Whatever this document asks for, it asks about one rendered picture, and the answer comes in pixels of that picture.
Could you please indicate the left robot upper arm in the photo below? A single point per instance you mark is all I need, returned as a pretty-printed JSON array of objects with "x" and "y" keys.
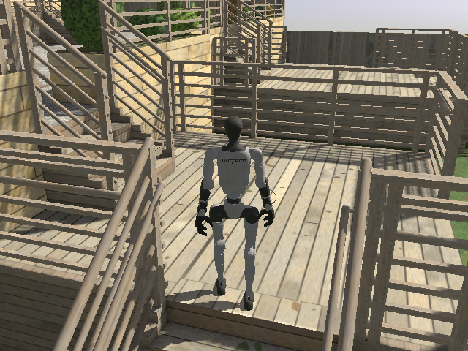
[{"x": 208, "y": 168}]

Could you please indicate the robot left shin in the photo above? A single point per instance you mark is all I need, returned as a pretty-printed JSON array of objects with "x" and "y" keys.
[{"x": 219, "y": 263}]

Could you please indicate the humanoid robot torso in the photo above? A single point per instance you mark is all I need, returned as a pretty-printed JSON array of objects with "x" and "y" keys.
[{"x": 233, "y": 172}]

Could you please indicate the left robot hand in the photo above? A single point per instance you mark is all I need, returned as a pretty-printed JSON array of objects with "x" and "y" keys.
[{"x": 199, "y": 225}]

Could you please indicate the right robot upper arm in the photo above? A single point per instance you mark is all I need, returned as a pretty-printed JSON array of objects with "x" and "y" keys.
[{"x": 259, "y": 166}]

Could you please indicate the robot left forearm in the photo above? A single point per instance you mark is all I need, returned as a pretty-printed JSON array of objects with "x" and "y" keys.
[{"x": 203, "y": 201}]

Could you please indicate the robot right forearm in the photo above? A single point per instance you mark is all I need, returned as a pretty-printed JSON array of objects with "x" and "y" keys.
[{"x": 265, "y": 196}]

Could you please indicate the right robot hand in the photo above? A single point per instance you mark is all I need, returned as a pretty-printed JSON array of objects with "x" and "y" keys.
[{"x": 270, "y": 216}]

